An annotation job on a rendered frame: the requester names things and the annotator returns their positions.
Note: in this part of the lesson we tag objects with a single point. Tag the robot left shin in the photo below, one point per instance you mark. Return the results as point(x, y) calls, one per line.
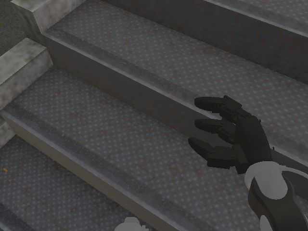
point(131, 219)

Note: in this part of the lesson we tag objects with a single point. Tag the robot right forearm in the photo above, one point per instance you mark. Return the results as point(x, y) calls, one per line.
point(271, 197)

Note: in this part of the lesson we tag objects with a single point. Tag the robot right hand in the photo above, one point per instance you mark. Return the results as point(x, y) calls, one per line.
point(249, 141)

